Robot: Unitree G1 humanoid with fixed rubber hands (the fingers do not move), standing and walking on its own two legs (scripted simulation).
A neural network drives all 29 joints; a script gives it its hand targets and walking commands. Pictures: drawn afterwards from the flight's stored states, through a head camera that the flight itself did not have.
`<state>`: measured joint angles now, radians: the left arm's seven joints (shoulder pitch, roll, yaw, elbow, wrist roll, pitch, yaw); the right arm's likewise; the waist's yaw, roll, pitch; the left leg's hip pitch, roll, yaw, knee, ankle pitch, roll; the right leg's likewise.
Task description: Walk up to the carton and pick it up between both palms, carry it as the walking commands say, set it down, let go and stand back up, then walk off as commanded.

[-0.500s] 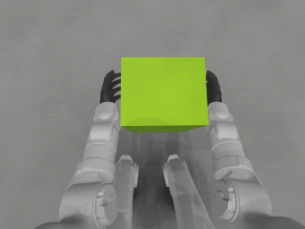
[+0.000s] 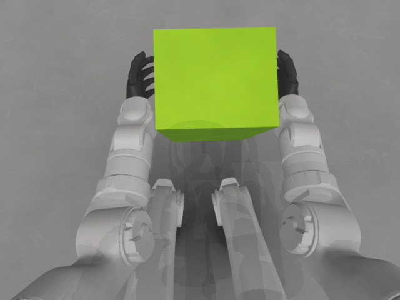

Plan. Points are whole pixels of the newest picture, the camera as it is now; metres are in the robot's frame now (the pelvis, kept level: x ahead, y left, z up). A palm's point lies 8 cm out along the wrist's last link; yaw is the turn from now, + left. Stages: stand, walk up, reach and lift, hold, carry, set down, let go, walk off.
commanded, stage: set down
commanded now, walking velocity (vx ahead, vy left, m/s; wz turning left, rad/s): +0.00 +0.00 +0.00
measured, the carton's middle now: (210, 100) +0.47 -0.04 -0.16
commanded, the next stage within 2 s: none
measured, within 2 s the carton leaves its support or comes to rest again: neither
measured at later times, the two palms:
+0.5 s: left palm (148, 99) +0.49 +0.10 -0.19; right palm (269, 98) +0.48 -0.18 -0.19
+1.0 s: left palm (157, 99) +0.51 +0.09 -0.26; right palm (263, 102) +0.49 -0.19 -0.28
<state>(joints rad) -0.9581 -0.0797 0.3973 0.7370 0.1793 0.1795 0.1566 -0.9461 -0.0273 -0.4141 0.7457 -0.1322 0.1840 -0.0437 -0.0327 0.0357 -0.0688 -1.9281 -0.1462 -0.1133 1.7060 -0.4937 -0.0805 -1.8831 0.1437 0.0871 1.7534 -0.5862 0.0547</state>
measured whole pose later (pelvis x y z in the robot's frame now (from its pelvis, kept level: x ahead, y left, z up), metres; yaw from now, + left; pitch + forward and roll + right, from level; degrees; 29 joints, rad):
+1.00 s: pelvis -0.03 +0.00 -0.10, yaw -1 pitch +31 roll +1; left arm -1.35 0.09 0.27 0.78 0.02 0.20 0.23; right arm -1.31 -0.22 -0.26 0.80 0.04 0.18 -0.12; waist -0.02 0.05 0.46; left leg -2.08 -0.17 -0.09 2.07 -0.54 -0.12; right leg -2.05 0.18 0.07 2.12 -0.62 0.08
